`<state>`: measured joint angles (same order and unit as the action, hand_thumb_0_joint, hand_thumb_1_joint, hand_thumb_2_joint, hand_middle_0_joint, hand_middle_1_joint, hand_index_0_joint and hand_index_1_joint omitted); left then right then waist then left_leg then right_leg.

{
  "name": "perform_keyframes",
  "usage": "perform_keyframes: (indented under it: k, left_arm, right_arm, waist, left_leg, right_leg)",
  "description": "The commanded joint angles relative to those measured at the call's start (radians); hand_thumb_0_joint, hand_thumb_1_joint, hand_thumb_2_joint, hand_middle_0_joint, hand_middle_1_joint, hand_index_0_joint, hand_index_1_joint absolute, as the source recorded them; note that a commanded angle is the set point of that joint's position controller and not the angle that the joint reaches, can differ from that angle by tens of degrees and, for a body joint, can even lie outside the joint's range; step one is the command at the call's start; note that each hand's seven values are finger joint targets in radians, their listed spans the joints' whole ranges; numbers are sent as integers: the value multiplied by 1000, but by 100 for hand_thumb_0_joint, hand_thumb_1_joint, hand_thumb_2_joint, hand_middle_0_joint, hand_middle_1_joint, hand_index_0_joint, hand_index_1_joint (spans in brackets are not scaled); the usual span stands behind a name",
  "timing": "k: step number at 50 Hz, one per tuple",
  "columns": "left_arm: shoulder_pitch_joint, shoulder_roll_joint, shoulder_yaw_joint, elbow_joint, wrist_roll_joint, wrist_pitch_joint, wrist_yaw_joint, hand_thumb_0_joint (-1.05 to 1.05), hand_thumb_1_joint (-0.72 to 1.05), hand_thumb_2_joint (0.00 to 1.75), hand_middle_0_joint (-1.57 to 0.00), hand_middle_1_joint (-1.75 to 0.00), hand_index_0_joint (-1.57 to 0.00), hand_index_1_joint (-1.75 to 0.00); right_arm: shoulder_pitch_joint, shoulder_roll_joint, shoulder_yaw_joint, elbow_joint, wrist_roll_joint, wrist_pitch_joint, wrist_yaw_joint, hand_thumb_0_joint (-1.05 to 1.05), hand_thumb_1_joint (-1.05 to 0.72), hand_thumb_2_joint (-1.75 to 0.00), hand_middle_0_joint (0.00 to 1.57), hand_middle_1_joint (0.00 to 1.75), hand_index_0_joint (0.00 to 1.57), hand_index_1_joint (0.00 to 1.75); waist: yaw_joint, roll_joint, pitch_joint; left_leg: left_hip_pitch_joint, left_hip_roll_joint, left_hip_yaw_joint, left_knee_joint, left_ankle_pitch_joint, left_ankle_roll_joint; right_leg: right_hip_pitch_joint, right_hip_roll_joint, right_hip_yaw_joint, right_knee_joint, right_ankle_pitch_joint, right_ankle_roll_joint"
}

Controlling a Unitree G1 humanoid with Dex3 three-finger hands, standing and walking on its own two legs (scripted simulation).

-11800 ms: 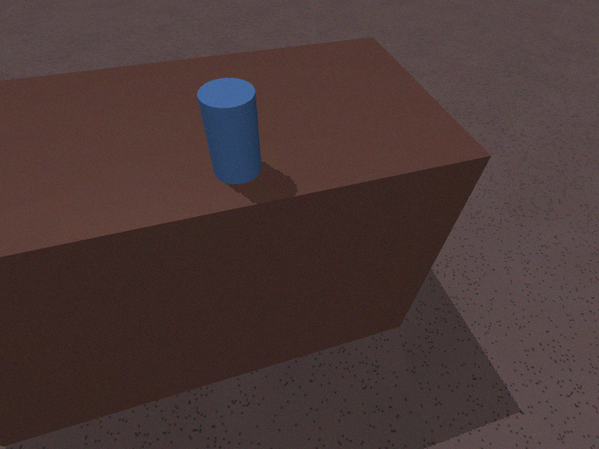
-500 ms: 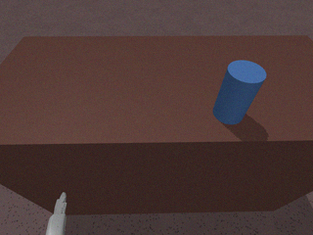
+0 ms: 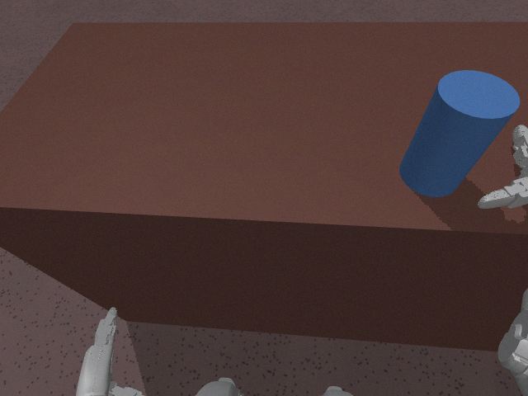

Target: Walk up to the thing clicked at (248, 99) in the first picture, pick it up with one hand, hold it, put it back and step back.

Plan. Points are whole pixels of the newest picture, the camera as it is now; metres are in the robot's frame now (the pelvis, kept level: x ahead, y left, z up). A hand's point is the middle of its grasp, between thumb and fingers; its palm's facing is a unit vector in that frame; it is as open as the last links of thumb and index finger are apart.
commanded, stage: close in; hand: right
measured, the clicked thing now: (449, 139) +0.45 -0.22 +0.13
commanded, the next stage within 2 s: rest palm in 0.44 s
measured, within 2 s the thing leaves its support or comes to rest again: neither
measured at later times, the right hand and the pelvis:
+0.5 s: hand (467, 156) +0.42 -0.25 +0.12, palm faces +0.19 +0.98 +0.04, open 17.6 cm; pelvis +0.00 +0.00 +0.00, yaw +0 degrees
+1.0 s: hand (456, 141) +0.44 -0.23 +0.13, palm faces +0.24 +0.97 +0.01, open 15.8 cm; pelvis -0.02 +0.01 +0.00, yaw +0 degrees
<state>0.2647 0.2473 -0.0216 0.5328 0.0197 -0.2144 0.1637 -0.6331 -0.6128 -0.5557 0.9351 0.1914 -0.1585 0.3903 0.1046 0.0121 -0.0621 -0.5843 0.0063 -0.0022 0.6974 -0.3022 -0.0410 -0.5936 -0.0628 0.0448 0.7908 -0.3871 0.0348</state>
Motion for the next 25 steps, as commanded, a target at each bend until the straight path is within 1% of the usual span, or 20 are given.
perform_keyframes:
  k: [1, 2, 3, 4, 5, 6, 7, 8, 9, 10, 11, 12, 13, 15, 17, 19, 20, 22, 23, 25]
  left_arm:
    - [-9, 123, 51, -192, -2, -34, -9, 0, -53, 3, -6, -6, -7, -5]
    - [34, 120, 59, -154, -3, -23, -16, 0, -53, 3, -6, -6, -7, -5]
    - [-4, 175, 104, -223, -3, -22, -19, 0, -54, 3, -6, -6, -7, -5]
    - [-59, 206, 124, -311, -7, -25, -18, 0, -54, 3, -6, -6, -7, -5]
    - [51, 166, 114, -195, -4, -9, -26, 0, -54, 4, -6, -6, -7, -5]
    - [96, 141, 99, -176, -9, 0, -35, 0, -54, 4, -6, -6, -6, -5]
    - [78, 77, 60, -153, -16, 5, -48, 0, -54, 3, -6, -6, -7, -5]
    - [22, 86, 67, -207, -22, 1, -52, 0, -54, 3, -6, -6, -7, -5]
    - [-10, 85, 72, -190, -22, 1, -52, 0, -55, 4, -6, -6, -6, -5]
    - [-71, 118, 96, -250, -23, 0, -52, 0, -55, 4, -6, -5, -6, -5]
    - [-37, 156, 131, -263, -22, 2, -47, 0, -54, 4, -6, -6, -6, -5]
    - [-30, 145, 121, -263, -25, 5, -53, 0, -54, 3, -6, -6, -6, -5]
    - [-2, 103, 90, -243, -27, 8, -60, 0, -53, 3, -6, -6, -7, -5]
    - [19, 116, 114, -247, -33, 9, -59, 0, -53, 3, -6, -6, -7, -5]
    - [32, 150, 143, -284, -33, 14, -59, 0, -53, 3, -6, -6, -7, -5]
    - [71, 160, 155, -292, -35, 21, -63, 0, -53, 3, -5, -6, -6, -5]
    - [87, 132, 133, -272, -36, 26, -69, 0, -53, 3, -5, -6, -6, -5]
    - [67, 135, 147, -293, -39, 27, -76, 0, -53, 3, -5, -6, -6, -5]
    - [76, 113, 125, -274, -38, 31, -82, 0, -53, 3, -5, -6, -6, -5]
    - [70, 106, 127, -246, -36, 38, -89, 0, -53, 3, -5, -6, -6, -5]
  right_arm:
    - [-315, -270, 2, -166, 2, -75, -59, 0, 54, -4, 5, 4, 5, 4]
    - [-290, -256, 8, -159, 0, -71, -68, 0, 54, -4, 4, 4, 4, 4]
    - [-316, -288, -13, -218, 1, -76, -81, 0, 55, -5, 4, 5, 4, 5]
    - [-396, -354, -46, -350, -2, -86, -97, 0, 55, -4, 4, 4, 5, 4]
    - [-349, -292, -12, -276, -8, -70, -103, 0, 55, -5, 4, 5, 4, 5]
    - [-311, -234, 3, -248, 2, -62, -108, 0, 58, -5, 4, 5, 4, 5]
    - [-273, -172, 37, -228, 3, -58, -110, 0, 56, -5, 4, 5, 4, 5]
    - [-296, -159, 32, -242, 7, -60, -123, 0, 55, -5, 4, 5, 4, 5]
    - [-318, -145, 53, -263, 3, -64, -129, 0, 56, -6, 3, 5, 4, 5]
    - [-353, -198, 20, -317, -2, -66, -139, 0, 55, -5, 4, 5, 4, 5]
    - [-381, -208, 24, -337, -4, -67, -147, 0, 56, -6, 3, 5, 4, 5]
    - [-363, -151, 55, -307, -5, -61, -150, 0, 56, -6, 3, 5, 4, 5]
    - [-386, -123, 80, -330, -4, -61, -152, 0, 55, -5, 3, 5, 4, 5]
    - [-382, -113, 85, -324, -4, -58, -161, 0, 54, -6, 3, 5, 4, 5]
    - [-416, -122, 94, -376, -7, -52, -168, 0, 53, -5, 3, 5, 4, 5]
    - [-399, -102, 98, -377, -6, -37, -180, 0, 56, -5, 3, 5, 3, 5]
    - [-410, -85, 105, -385, -2, -34, -185, 0, 55, -5, 3, 5, 3, 5]
    - [-404, -78, 99, -377, -3, -28, -202, 0, 55, -5, 3, 5, 3, 5]
    - [-410, -68, 112, -385, -9, -25, -206, 0, 56, -5, 3, 5, 3, 5]
    - [-395, -71, 105, -362, -18, -19, -225, 0, 56, -5, 3, 5, 3, 5]
  waist:
    - [-61, -180, -451]
    - [-60, -169, -452]
    - [-53, -171, -500]
    - [-73, -193, -554]
    - [-62, -197, -499]
    - [-50, -156, -408]
    - [-58, -145, -349]
    - [-46, -101, -343]
    - [-51, -93, -331]
    - [-55, -96, -361]
    - [-35, -91, -345]
    - [-28, -76, -338]
    - [-31, -88, -311]
    - [-13, -85, -330]
    - [-3, -78, -400]
    - [-6, -72, -408]
    - [-18, -87, -394]
    - [-24, -96, -388]
    - [-27, -102, -378]
    - [-38, -113, -322]
  left_leg:
    - [221, -30, 35, -27, 292, 47]
    - [219, -30, 36, -27, 296, 47]
    - [225, -29, 37, -25, 314, 47]
    - [236, -29, 35, -25, 320, 45]
    - [210, -31, 39, -20, 324, 45]
    - [181, -34, 43, -28, 314, 44]
    - [183, -32, 44, -27, 306, 43]
    - [185, -28, 40, -31, 294, 40]
    - [170, -27, 37, -27, 281, 39]
    - [184, -22, 31, -29, 270, 37]
    - [168, -25, 32, -30, 252, 37]
    - [161, -25, 33, -29, 246, 37]
    - [150, -23, 32, -32, 232, 36]
    - [141, -19, 27, -29, 228, 32]
    - [155, -16, 26, -19, 263, 29]
    - [144, -17, 33, -14, 279, 29]
    - [142, -17, 34, -13, 274, 30]
    - [131, -17, 37, -14, 261, 32]
    - [124, -17, 37, -13, 256, 32]
    - [106, -16, 35, -19, 203, 36]
  right_leg:
    - [208, 46, -30, -72, 460, -13]
    - [203, 46, -31, -78, 451, -14]
    - [230, 42, -29, -77, 483, -11]
    - [267, 41, -32, -76, 494, -11]
    - [266, 41, -35, -74, 501, -9]
    - [227, 42, -34, -75, 493, -12]
    - [189, 45, -38, -83, 462, -15]
    - [158, 45, -39, -87, 414, -25]
    - [141, 44, -43, -89, 378, -29]
    - [147, 45, -47, -93, 348, -33]
    - [166, 42, -47, -97, 321, -34]
    - [167, 42, -43, -101, 312, -36]
    - [165, 45, -47, -101, 293, -36]
    - [179, 47, -53, -95, 273, -41]
    - [222, 49, -53, -87, 305, -41]
    - [246, 49, -50, -85, 331, -38]
    - [238, 50, -50, -87, 334, -35]
    - [240, 48, -47, -87, 336, -31]
    - [233, 47, -47, -87, 333, -30]
    - [178, 48, -49, -99, 274, -31]
